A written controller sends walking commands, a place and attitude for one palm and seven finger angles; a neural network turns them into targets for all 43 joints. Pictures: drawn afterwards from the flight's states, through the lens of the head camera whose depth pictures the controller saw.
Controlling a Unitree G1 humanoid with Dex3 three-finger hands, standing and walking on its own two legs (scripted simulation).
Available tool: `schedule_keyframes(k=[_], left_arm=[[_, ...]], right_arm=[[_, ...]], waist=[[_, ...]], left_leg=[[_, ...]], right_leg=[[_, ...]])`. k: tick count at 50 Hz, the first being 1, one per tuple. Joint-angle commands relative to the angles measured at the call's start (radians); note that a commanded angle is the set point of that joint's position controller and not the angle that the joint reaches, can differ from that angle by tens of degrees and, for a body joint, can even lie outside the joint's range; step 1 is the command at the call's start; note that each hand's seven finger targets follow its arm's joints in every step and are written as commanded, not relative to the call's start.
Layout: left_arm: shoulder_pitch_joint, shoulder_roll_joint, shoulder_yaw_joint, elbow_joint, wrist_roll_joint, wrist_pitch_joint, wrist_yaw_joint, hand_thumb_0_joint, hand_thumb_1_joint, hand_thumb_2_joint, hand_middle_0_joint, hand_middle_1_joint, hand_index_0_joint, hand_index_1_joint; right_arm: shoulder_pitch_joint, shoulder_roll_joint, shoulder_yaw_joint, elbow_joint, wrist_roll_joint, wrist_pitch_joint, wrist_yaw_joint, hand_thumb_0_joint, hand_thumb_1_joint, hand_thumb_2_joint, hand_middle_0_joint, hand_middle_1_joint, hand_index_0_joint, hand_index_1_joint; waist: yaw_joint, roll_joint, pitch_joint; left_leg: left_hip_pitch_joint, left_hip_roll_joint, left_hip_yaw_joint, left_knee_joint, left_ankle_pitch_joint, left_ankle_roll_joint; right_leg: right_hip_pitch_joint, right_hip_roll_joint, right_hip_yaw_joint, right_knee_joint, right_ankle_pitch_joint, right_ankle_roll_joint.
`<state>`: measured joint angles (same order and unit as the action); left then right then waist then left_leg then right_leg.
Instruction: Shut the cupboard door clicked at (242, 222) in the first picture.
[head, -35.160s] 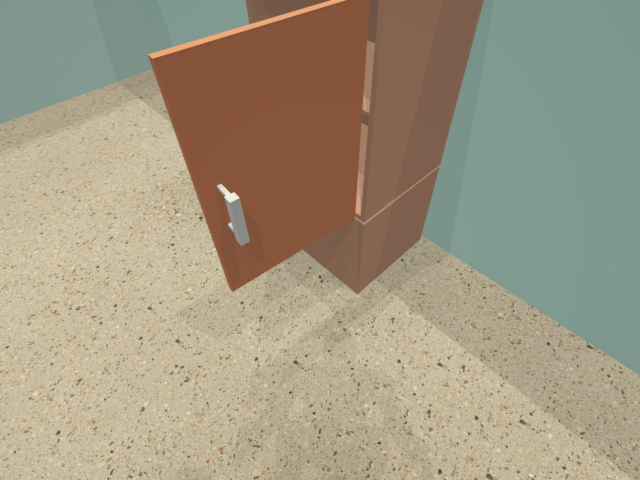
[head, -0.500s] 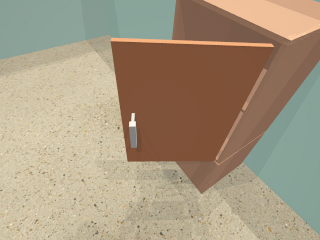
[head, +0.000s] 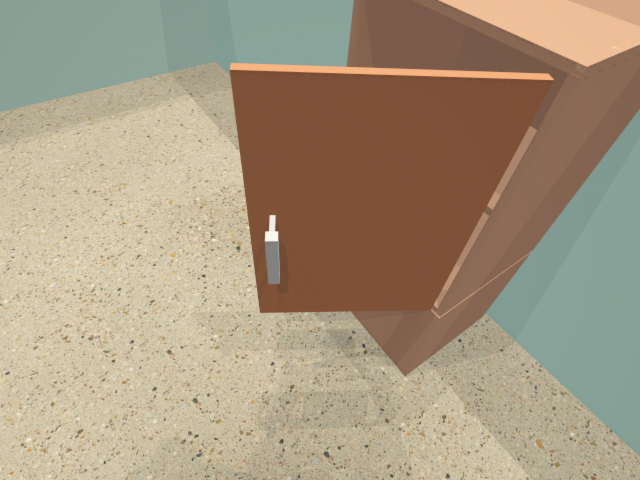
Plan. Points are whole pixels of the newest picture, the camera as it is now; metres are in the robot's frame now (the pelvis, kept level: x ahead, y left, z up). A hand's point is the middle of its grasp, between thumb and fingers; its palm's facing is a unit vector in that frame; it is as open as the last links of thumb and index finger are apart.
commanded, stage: look again from close up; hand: left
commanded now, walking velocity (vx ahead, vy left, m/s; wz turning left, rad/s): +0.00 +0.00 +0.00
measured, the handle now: (273, 250) +0.50 +0.11 -0.08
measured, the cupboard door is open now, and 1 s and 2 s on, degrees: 58 58 58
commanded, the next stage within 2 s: shuffle to correct the standing spot in 0.48 s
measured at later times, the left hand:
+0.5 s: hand out of the picture +0.02 +0.22 -0.17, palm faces +0.01 -0.96 -0.28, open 7.4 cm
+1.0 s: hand out of the picture -0.08 +0.13 -0.18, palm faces +0.11 -0.98 -0.14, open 7.4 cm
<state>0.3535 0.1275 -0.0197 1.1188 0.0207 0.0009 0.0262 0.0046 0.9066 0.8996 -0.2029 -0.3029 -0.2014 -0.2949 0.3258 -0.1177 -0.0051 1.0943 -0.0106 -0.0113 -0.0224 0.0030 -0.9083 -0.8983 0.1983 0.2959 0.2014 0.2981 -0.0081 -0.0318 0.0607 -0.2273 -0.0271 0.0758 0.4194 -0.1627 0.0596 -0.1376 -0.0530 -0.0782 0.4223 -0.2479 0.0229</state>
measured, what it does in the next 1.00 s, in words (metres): stands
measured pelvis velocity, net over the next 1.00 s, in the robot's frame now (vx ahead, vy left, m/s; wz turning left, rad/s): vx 0.00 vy -0.02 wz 0.05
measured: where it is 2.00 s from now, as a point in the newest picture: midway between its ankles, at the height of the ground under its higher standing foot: outside the picture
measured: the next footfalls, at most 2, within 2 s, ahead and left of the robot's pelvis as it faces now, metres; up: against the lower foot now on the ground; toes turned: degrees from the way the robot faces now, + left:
right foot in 1.40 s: +0.12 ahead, -0.20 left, +0.00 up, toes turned -1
right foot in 2.00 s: +0.20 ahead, -0.31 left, +0.00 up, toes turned +0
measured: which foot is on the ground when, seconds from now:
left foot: down 0.00-1.00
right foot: down 0.00-1.00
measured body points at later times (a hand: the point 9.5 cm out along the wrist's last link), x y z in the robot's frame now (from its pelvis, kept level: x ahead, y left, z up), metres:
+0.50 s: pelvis -0.03 +0.00 +0.00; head -0.04 +0.01 +0.45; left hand +0.02 +0.27 -0.15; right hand +0.05 -0.27 -0.13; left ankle +0.04 +0.08 -0.74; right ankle -0.01 -0.13 -0.74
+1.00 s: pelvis +0.00 -0.02 -0.01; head +0.00 -0.01 +0.44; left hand -0.09 +0.19 -0.17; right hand -0.01 -0.24 -0.16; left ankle +0.04 +0.08 -0.74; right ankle -0.01 -0.13 -0.74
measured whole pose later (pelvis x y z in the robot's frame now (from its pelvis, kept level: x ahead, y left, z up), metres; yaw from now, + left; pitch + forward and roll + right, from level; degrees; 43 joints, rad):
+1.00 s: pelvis +0.00 -0.02 -0.01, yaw +3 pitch -1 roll -1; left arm 0.47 0.13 0.01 1.07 0.03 0.03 0.01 0.00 0.91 0.90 -0.20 -0.30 -0.20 -0.29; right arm 0.33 -0.13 -0.04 1.11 -0.02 0.03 -0.03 0.00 -0.91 -0.90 0.20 0.30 0.20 0.30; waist 0.01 0.00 -0.01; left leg -0.32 0.00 0.02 0.54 -0.24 0.04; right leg -0.18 0.00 -0.10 0.47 -0.29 -0.01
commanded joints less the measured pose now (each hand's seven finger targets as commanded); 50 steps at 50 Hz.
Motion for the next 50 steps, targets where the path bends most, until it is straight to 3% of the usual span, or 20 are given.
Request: schedule_keyframes(k=[1,4,9,17,25,29,31,32,36,38,40,42,46,49,50], left_arm=[[0.060,0.138,0.039,-0.092,0.007,-0.030,0.017,0.000,0.900,0.900,-0.200,-0.300,-0.200,-0.300],[0.038,0.170,0.054,-0.123,0.008,-0.028,0.016,0.000,0.900,0.900,-0.200,-0.300,-0.200,-0.300],[-0.007,0.221,0.066,-0.163,0.007,-0.030,0.015,0.000,0.900,0.900,-0.200,-0.300,-0.200,-0.300],[-0.050,0.259,0.061,-0.189,0.008,-0.025,0.005,0.000,0.900,0.900,-0.200,-0.300,-0.200,-0.300],[-0.057,0.283,0.051,-0.174,0.007,-0.022,-0.002,0.000,0.900,0.900,-0.200,-0.300,-0.200,-0.300],[-0.040,0.269,0.045,-0.153,0.005,-0.024,-0.001,0.000,0.900,0.900,-0.200,-0.300,-0.200,-0.300],[0.007,0.192,0.025,-0.117,0.002,-0.014,0.001,0.000,0.900,0.900,-0.200,-0.300,-0.200,-0.300],[0.027,0.183,0.024,-0.109,0.003,-0.009,0.002,0.000,0.900,0.900,-0.200,-0.300,-0.200,-0.300],[0.074,0.167,0.034,-0.094,0.014,0.012,-0.003,0.000,0.900,0.900,-0.200,-0.300,-0.200,-0.300],[0.101,0.150,0.037,-0.092,0.019,0.017,-0.008,0.000,0.900,0.900,-0.200,-0.300,-0.200,-0.300],[0.125,0.132,0.040,-0.091,0.018,0.020,-0.011,0.000,0.900,0.900,-0.200,-0.300,-0.200,-0.300],[0.150,0.128,0.044,-0.090,0.015,0.017,-0.012,0.000,0.900,0.900,-0.200,-0.300,-0.200,-0.300],[0.194,0.113,0.053,-0.079,0.012,0.018,-0.006,0.000,0.900,0.900,-0.200,-0.300,-0.200,-0.300],[0.198,0.113,0.060,-0.077,0.008,0.011,0.002,0.000,0.900,0.900,-0.200,-0.300,-0.200,-0.300],[0.191,0.112,0.060,-0.076,0.008,0.009,0.004,0.000,0.900,0.900,-0.200,-0.300,-0.200,-0.300]], right_arm=[[0.008,-0.181,-0.051,-0.110,-0.004,-0.041,-0.018,0.000,-0.900,-0.900,0.200,0.300,0.200,0.300],[-0.011,-0.198,-0.060,-0.133,-0.005,-0.030,-0.013,0.000,-0.900,-0.900,0.200,0.300,0.200,0.300],[-0.050,-0.236,-0.063,-0.151,-0.006,-0.028,-0.004,0.000,-0.900,-0.900,0.200,0.300,0.200,0.300],[-0.103,-0.270,-0.050,-0.159,-0.010,-0.021,0.011,0.000,-0.900,-0.900,0.200,0.300,0.200,0.300],[-0.125,-0.290,-0.042,-0.139,-0.008,-0.012,0.019,0.000,-0.900,-0.900,0.200,0.300,0.200,0.300],[-0.118,-0.277,-0.035,-0.115,-0.005,-0.012,0.020,0.000,-0.900,-0.900,0.200,0.300,0.200,0.300],[-0.085,-0.204,-0.017,-0.085,-0.006,-0.001,0.021,0.000,-0.900,-0.900,0.200,0.300,0.200,0.300],[-0.071,-0.199,-0.017,-0.078,-0.007,0.003,0.020,0.000,-0.900,-0.900,0.200,0.300,0.200,0.300],[-0.051,-0.232,-0.039,-0.062,-0.012,0.019,0.010,0.000,-0.900,-0.900,0.200,0.300,0.200,0.300],[-0.044,-0.245,-0.050,-0.059,-0.010,0.019,0.002,0.000,-0.900,-0.900,0.200,0.300,0.200,0.300],[-0.032,-0.237,-0.058,-0.054,-0.009,0.017,-0.006,0.000,-0.900,-0.900,0.200,0.300,0.200,0.300],[-0.013,-0.219,-0.061,-0.047,-0.009,0.015,-0.010,0.000,-0.900,-0.900,0.200,0.300,0.200,0.300],[0.004,-0.154,-0.061,-0.041,-0.012,0.018,-0.015,0.000,-0.900,-0.900,0.200,0.300,0.200,0.300],[0.022,-0.090,-0.046,-0.036,-0.009,0.008,-0.016,0.000,-0.900,-0.900,0.200,0.300,0.200,0.300],[0.025,-0.076,-0.045,-0.035,-0.008,0.004,-0.017,0.000,-0.900,-0.900,0.200,0.300,0.200,0.300]], waist=[[-0.002,0.073,-0.113],[-0.001,0.018,-0.036],[0.003,0.032,0.022],[0.010,0.010,0.015],[0.008,0.031,0.001],[0.010,0.040,-0.018],[0.005,0.031,-0.020],[0.007,0.036,-0.020],[0.009,0.106,0.029],[0.016,0.117,0.037],[0.018,0.105,0.035],[0.020,0.078,0.015],[0.016,0.011,0.044],[0.008,-0.127,0.048],[0.005,-0.137,0.053]], left_leg=[[-0.014,0.137,-0.199,-0.037,-0.040,-0.003],[-0.086,0.123,-0.179,-0.015,-0.085,0.006],[-0.106,0.120,-0.178,-0.036,-0.092,0.004],[-0.090,0.126,-0.183,-0.090,-0.168,-0.003],[-0.069,0.125,-0.180,-0.116,-0.212,-0.019],[-0.059,0.124,-0.172,-0.114,-0.172,-0.023],[-0.063,0.126,-0.180,-0.133,-0.226,-0.032],[-0.073,0.129,-0.190,-0.139,-0.266,-0.028],[-0.159,0.171,-0.279,-0.226,-0.485,-0.004],[-0.175,0.195,-0.323,-0.248,-0.501,0.016],[-0.160,0.199,-0.329,-0.235,-0.460,0.023],[-0.155,0.185,-0.298,-0.194,-0.397,0.018],[-0.188,0.117,-0.182,-0.054,-0.351,-0.009],[-0.201,0.054,-0.030,0.177,-0.170,-0.024],[-0.198,0.051,-0.004,0.226,-0.150,-0.027]], right_leg=[[-0.051,-0.049,0.061,0.022,0.028,-0.068],[-0.085,-0.060,0.078,0.002,-0.004,-0.074],[-0.112,-0.057,0.092,-0.010,-0.019,-0.077],[-0.108,-0.061,0.097,-0.055,-0.067,-0.065],[-0.117,-0.070,0.110,-0.098,-0.121,-0.057],[-0.092,-0.076,0.107,-0.106,-0.086,-0.054],[-0.087,-0.066,0.082,-0.104,-0.121,-0.034],[-0.078,-0.057,0.069,-0.093,-0.139,-0.032],[-0.076,-0.006,0.019,0.000,-0.185,-0.030],[-0.066,0.009,0.005,0.036,-0.135,-0.034],[-0.067,0.010,0.010,0.027,-0.104,-0.038],[-0.041,0.001,0.027,-0.012,-0.093,-0.047],[-0.080,-0.043,0.097,-0.101,-0.240,-0.082],[-0.079,-0.129,0.194,-0.173,-0.244,-0.140],[-0.091,-0.152,0.208,-0.176,-0.209,-0.160]])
